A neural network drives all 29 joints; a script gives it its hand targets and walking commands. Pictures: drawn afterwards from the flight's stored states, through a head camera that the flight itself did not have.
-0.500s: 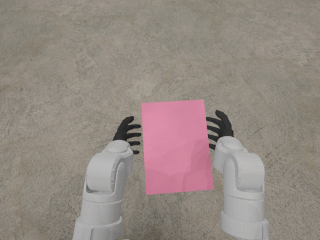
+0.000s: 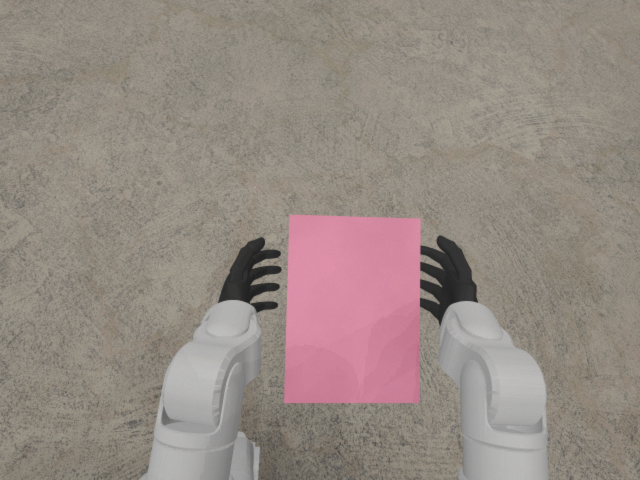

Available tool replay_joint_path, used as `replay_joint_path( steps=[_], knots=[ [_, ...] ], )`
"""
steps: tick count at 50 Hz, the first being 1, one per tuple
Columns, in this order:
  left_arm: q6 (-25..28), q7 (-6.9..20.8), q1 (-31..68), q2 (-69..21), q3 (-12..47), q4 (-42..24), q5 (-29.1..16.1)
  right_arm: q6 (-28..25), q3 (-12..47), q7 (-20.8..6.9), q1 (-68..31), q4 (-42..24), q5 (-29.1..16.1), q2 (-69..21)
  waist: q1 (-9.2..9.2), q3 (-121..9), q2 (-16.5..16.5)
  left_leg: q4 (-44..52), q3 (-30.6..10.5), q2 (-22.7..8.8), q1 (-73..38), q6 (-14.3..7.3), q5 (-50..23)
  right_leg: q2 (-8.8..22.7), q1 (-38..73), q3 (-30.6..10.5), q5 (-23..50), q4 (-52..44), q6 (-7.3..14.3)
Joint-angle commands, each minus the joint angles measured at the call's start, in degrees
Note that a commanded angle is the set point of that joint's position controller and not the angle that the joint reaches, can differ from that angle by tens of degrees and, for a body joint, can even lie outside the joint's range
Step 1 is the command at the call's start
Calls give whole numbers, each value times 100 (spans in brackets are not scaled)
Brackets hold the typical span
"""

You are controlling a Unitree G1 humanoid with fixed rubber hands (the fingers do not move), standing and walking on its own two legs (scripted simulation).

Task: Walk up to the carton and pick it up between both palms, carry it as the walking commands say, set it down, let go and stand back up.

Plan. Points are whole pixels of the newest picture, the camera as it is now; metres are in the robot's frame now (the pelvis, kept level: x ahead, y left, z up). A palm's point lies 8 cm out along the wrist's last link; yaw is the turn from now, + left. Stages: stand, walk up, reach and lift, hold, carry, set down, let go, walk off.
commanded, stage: carry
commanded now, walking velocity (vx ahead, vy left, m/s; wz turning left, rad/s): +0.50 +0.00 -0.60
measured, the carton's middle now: (341, 297) +0.34 -0.02 -0.06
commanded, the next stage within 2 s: none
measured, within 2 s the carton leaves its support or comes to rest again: neither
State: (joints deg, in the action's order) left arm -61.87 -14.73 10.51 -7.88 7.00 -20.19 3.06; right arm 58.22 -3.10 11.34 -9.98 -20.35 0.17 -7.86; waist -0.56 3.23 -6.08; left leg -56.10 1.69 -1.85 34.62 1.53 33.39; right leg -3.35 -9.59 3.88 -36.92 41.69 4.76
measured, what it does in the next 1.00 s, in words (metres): walks ahead, turning right: right foot, then left foot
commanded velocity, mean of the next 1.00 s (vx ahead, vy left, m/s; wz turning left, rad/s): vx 0.50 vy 0.00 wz -0.60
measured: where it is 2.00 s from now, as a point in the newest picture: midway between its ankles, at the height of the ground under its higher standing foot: outside the picture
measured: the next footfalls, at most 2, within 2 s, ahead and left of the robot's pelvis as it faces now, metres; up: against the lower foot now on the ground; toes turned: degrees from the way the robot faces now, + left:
right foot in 0.22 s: +0.43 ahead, -0.03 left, +0.00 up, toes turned -23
left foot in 0.46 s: +0.84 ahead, +0.08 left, +0.00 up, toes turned -17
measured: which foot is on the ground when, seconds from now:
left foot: down 0.00-0.20, up 0.22-0.44, down 0.46-0.70, up 0.72-0.96, down 0.98-1.00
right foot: down 0.00-0.02, up 0.04-0.20, down 0.22-0.44, up 0.46-0.70, down 0.72-0.98, up 1.00-1.00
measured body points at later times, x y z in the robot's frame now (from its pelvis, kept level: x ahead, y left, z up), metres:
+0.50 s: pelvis +0.75 -0.03 -0.05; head +0.85 +0.01 +0.38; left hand +1.04 +0.02 -0.05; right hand +1.01 -0.22 -0.01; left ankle +0.80 +0.09 -0.69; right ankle +0.43 -0.04 -0.60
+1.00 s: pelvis +1.54 -0.23 -0.02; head +1.64 -0.22 +0.42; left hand +1.84 -0.27 +0.00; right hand +1.74 -0.48 +0.04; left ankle +1.65 -0.18 -0.69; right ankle +1.25 -0.15 -0.63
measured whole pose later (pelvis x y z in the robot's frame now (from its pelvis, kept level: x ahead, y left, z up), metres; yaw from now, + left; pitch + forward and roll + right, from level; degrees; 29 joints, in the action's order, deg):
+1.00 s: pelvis +1.54 -0.23 -0.02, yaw -37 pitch +6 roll -3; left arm -57.8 -13.8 3.7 -7.1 6.2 -20.0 1.5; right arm 53.8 -0.9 7.6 -7.9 -16.7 1.7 -7.7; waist -5.8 3.8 -5.7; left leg -59.3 0.9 -3.0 40.7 0.0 23.0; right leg -6.6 -3.6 -3.9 -36.2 54.6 3.1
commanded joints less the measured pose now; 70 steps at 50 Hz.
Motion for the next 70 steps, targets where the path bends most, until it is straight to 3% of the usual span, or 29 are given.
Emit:
replay_joint_path(
  steps=[1, 2, 5, 8, 10, 12, 14, 18, 20, 22, 24, 30, 34, 35, 36, 37, 38, 44, 46, 48, 50, 57, 61, 62, 63, 64, 65, 67, 70],
  knots=[
    [796, 1352, 3604, -5263, 3569, -2961, -2168, -607, 3067, -1312, -1424, -421, -1154, -5040, 499, -5061, 3984, 3415, -1766, -1350, -6969, -910, -9599, -423, -2504, 376, 5901, 3718, -842],
    [735, 1402, 4412, -5203, 3871, -3798, -2268, -624, 3109, -1275, -1686, -681, -1264, -5159, 314, -4755, 5302, 2315, -2390, -1886, -9919, -1152, -13561, -320, -4826, -231, 888, 4404, -779],
    [679, 1595, 3368, -5191, 3627, -2348, -2549, -501, 2878, -1001, -1254, -948, -766, -4549, 910, -2081, 1611, 2007, -1977, -1818, -9896, -480, -13352, -268, -8353, 520, -958, 5330, -634],
    [816, 1602, 2503, -4968, 3488, -1324, -2310, -628, 2982, -1028, -2283, -1277, -770, -3903, 570, -1266, 717, 2268, -436, -876, -7453, 572, -14557, -1048, -6579, 1988, -1172, 2912, -357],
    [866, 1433, 2122, -4377, 3226, -1551, -2110, -613, 3532, -1136, -2420, -1783, -1287, -3541, -244, -2717, 546, 405, 1116, 29, -3880, 1366, -14789, -1924, 455, 2892, 3337, -1945, -447],
    [853, 1349, 1905, -4549, 2974, -988, -1575, -521, 3467, -1183, -2993, -2946, -1209, -3924, -446, -5462, -1469, -6630, -241, 1009, 1535, 1194, -297, 1988, 6236, -3136, 10833, 88, 2171],
    [991, 1232, 1769, -4657, 2364, -1292, -1098, -483, 3864, -1394, -2899, -1883, -1707, -4502, -509, -4968, -557, -6516, -1597, 908, 1983, 407, 219, 2255, 5620, -4833, 10441, -78, 2750],
    [1473, 1080, 2045, -5480, 3153, -1923, -1256, -1078, 3423, -1622, -2733, -1965, -1690, -4641, -659, -2957, 1080, -6219, -1874, 176, 5844, 85, 3566, 2028, 5096, -4662, 9960, 354, 1424],
    [1626, 1060, 3120, -4873, 3868, -2434, -1554, -1385, 2705, -1485, -1275, -499, -1177, -4149, 25, -2681, 2933, -966, -1281, -474, 2307, -144, 1528, 1344, 2052, -2542, 8440, -320, 339],
    [1787, 1234, 3198, -4401, 3697, -2715, -1883, -1677, 2705, -1490, -633, -719, -876, -4222, 509, -3573, 1891, 2727, 792, 500, -3985, 88, -4713, 102, -1262, -196, 8127, 736, -232],
    [1800, 1419, 4551, -5091, 4331, -3788, -2412, -1633, 2775, -1316, -1511, -821, -664, -4333, 480, -5056, 4684, 2178, -2405, -1828, -7767, -805, -11762, -929, -3781, -492, 786, 4667, -978],
    [1304, 1696, 2834, -4289, 3062, -656, -2129, -1244, 2884, -963, -1857, -656, -376, -3837, 941, -2189, 1134, 1432, -2429, -1499, -8841, -466, -13005, -518, -8465, 237, -918, 6805, -599],
    [1137, 1455, 1082, -4298, 2888, 364, -1641, -1125, 3602, -1087, -3578, -2049, -1218, -2867, -119, -2037, 202, 1217, 959, 139, -3782, 1179, -14875, -1949, -767, 2691, 2269, -754, -547],
    [1076, 1482, 1140, -4665, 2714, 578, -1269, -1052, 3661, -1224, -4000, -2303, -1344, -2857, -546, -3077, 786, -1377, 985, 269, -1894, 1357, -13879, -1750, 2575, 2119, 4350, -1712, 62],
    [1175, 1421, 910, -4689, 2367, -138, -1131, -874, 3996, -1387, -4052, -3200, -1745, -3263, -935, -4212, -478, -5463, 312, 718, 549, 1230, -3956, 676, 5098, -1569, 7668, -644, 1904],
    [1074, 1306, 1520, -4867, 2301, -838, -1329, -671, 4116, -1306, -3810, -3717, -1885, -4006, -188, -5634, -518, -5842, -317, 1028, -510, 703, -800, 1514, 5020, -3150, 12060, 240, 1802],
    [969, 1372, 637, -4734, 1702, -127, -810, -429, 4414, -1417, -3037, -2666, -1927, -4189, -393, -6086, -1557, -6075, -915, 1204, -79, 360, -691, 2037, 5233, -4066, 12450, 73, 2485],
    [1018, 1226, 2485, -5390, 3091, -1223, -1438, -514, 3091, -1616, -1842, -1064, -1551, -4715, -402, -2903, 1841, -4777, -1134, 282, 4505, 85, 2606, 1509, 4519, -4216, 9765, 40, 1366],
    [1000, 1261, 3132, -5033, 3629, -2103, -1812, -600, 2871, -1602, -946, -743, -1440, -4534, 87, -2835, 2733, 5, -450, -82, 1467, -109, 525, 864, 2238, -2659, 9436, -779, 452],
    [1002, 1334, 3221, -4513, 3177, -1741, -1930, -741, 3153, -1596, -1424, -868, -1311, -4545, 458, -3581, 688, 3441, 521, 203, -4243, -60, -5713, -151, -528, -907, 8794, 601, -351],
    [1018, 1431, 4628, -5009, 3930, -2676, -2545, -812, 2854, -1394, -1733, -592, -864, -4349, 326, -5378, 3606, 2174, -2571, -2558, -7923, -679, -12222, -704, -2856, -803, 1385, 4345, -796],
    [915, 1719, 2957, -5119, 3262, 409, -2230, -750, 2617, -1202, -3251, -25, -483, -3610, 673, -2034, 872, 2111, -860, -903, -8073, 1358, -13203, -940, -6996, 1033, -250, 5702, -389],
    [953, 1546, 2873, -5484, 3002, 147, -1768, -763, 3280, -1256, -4123, -926, -1091, -4087, -222, -2711, 912, 455, 1510, 619, -2798, 2805, -16320, -2004, 913, 3008, 2121, -1018, 3],
    [916, 1455, 2077, -5338, 2576, -36, -1368, -700, 3728, -1299, -4466, -1725, -1752, -4267, -897, -3378, -519, -5024, 1082, 1064, -133, 3158, -12606, -961, 3984, 1848, 4374, -2688, 802],
    [985, 1376, 2234, -5527, 2351, 14, -1488, -569, 3705, -1330, -4197, -1897, -1778, -4355, -758, -4939, -3939, -11834, -648, 1210, 2890, 2578, 2135, 3139, 5902, -4289, 7227, -1235, 3072],
    [1323, 996, 1825, -5490, 1309, 769, -937, -935, 3273, -1513, -4455, -1470, -1908, -4484, -377, -6317, 378, -8950, -2365, 324, 1101, 992, 1103, 2244, 5345, -4331, 8405, 245, 1945],
    [1125, 921, 1721, -5059, 1285, 50, -467, -639, 3648, -1507, -3982, -1625, -2233, -4600, -147, -4896, 1559, -6610, -711, 761, 1505, 407, 747, 1966, 5107, -3919, 9680, 140, 1765],
    [766, 967, 2531, -5201, 2135, -1306, -871, -242, 3345, -1657, -2966, -1098, -2107, -4746, -497, -4355, 847, -6331, -2435, 262, 4228, 20, 1879, 2392, 6140, -5545, 7119, 196, 1985],
    [744, 1250, 2814, -5805, 2781, -1077, -1409, -474, 3165, -1689, -2504, -1150, -1907, -5043, -215, -3830, 1506, -2812, -1585, -380, 2937, 10, 1020, 2104, 3737, -3755, 7702, 93, 1344]
  ],
)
